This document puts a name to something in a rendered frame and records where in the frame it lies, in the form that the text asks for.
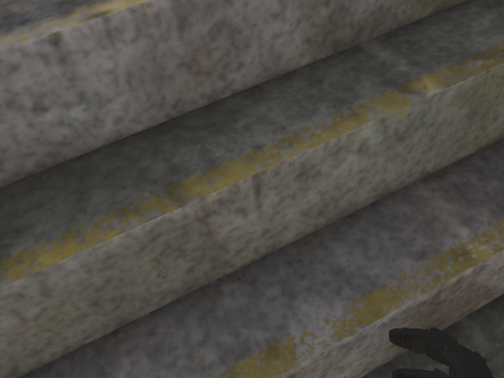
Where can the right robot hand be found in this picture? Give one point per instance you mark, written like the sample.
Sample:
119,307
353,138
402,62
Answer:
441,347

